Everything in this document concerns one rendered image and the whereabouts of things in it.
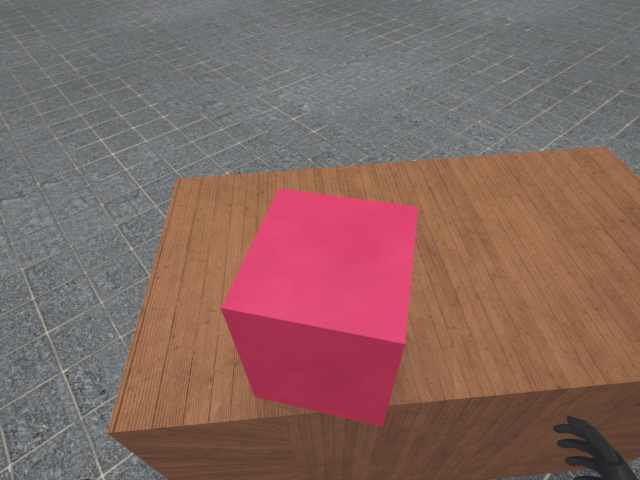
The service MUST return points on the pedestal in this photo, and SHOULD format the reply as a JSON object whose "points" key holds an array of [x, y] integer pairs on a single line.
{"points": [[524, 309]]}

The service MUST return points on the robot right hand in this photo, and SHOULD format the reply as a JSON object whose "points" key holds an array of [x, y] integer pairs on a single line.
{"points": [[607, 461]]}

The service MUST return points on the carton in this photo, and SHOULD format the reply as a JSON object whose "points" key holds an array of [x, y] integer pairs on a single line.
{"points": [[318, 309]]}

